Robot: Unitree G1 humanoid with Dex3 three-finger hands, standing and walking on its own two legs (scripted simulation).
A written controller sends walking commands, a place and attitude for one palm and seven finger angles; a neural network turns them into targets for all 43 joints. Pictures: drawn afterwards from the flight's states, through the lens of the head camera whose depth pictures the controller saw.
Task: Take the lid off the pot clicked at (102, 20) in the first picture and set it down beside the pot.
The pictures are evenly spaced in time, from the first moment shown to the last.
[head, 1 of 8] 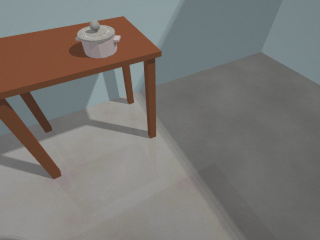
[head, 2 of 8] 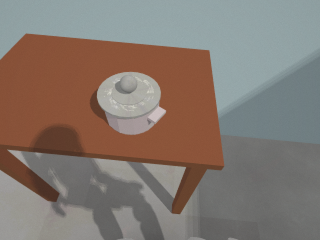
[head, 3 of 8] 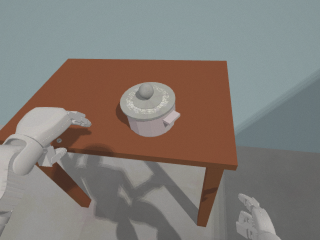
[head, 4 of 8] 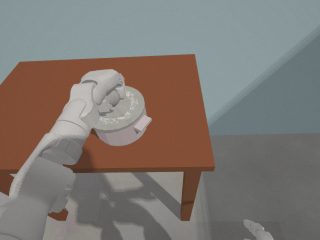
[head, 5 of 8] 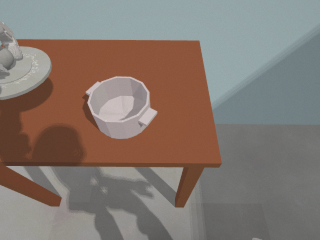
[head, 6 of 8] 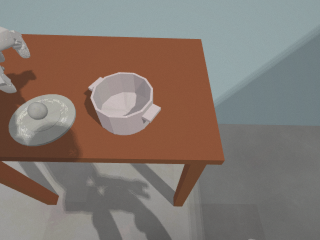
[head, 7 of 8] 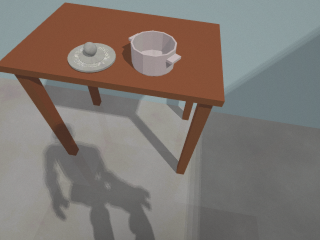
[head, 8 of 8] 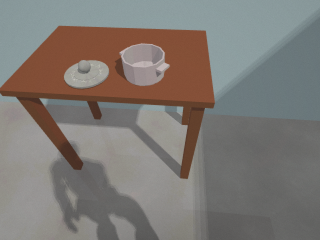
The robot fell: no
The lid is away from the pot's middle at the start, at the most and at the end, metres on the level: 0.00 0.24 0.24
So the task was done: yes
